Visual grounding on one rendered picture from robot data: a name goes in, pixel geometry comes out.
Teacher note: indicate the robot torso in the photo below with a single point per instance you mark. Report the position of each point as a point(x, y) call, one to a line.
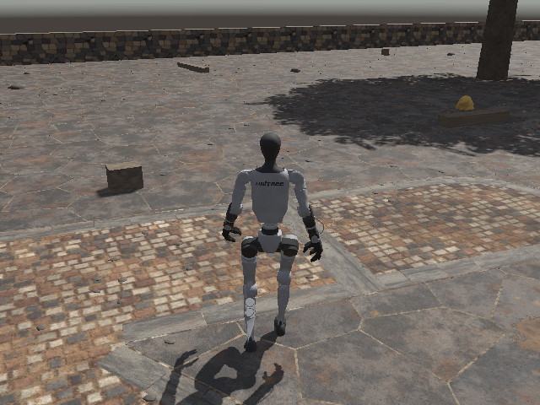
point(270, 195)

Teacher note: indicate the robot left hand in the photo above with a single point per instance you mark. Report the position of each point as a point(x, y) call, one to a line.
point(234, 230)

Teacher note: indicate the robot left upper arm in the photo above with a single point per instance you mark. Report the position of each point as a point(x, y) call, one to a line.
point(239, 191)

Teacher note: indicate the robot right forearm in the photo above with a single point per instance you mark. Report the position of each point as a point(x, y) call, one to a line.
point(311, 228)

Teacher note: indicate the robot right hand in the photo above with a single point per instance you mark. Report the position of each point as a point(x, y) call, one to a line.
point(317, 249)

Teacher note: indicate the humanoid robot head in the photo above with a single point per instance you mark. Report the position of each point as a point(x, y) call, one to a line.
point(270, 145)

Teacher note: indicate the robot right upper arm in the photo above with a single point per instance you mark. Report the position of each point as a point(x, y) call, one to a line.
point(300, 192)

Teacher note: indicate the robot left forearm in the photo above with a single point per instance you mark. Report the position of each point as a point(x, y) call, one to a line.
point(229, 219)

